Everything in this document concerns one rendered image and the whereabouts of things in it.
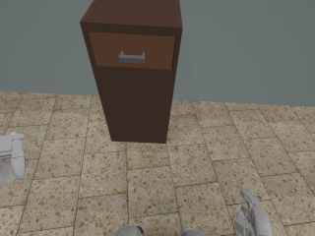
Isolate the handle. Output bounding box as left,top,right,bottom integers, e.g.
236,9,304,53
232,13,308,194
118,51,145,64

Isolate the robot right hand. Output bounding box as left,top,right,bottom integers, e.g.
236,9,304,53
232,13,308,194
234,189,274,236

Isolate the drawer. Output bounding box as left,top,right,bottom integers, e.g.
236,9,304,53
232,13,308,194
89,31,175,70

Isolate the cabinet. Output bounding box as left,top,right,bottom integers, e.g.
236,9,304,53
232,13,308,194
80,0,183,144

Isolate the left robot shin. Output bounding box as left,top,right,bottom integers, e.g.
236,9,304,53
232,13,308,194
127,224,140,231

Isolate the robot left hand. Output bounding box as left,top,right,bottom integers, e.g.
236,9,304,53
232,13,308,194
0,131,30,188

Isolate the robot left thigh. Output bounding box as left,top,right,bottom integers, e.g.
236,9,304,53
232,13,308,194
115,226,143,236

